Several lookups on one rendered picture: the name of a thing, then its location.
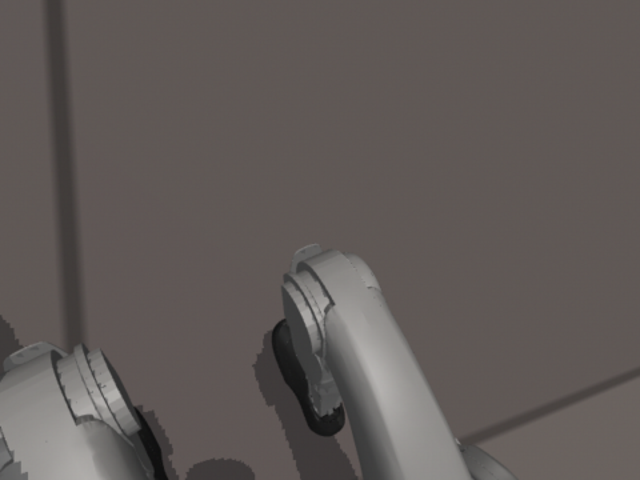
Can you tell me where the left robot foot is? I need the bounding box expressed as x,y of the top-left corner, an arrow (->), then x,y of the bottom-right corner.
133,406 -> 168,480

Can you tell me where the right robot foot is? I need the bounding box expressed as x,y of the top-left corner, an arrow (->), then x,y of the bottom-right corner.
272,318 -> 345,437

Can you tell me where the right robot hand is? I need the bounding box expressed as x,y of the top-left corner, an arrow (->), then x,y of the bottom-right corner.
455,437 -> 519,480

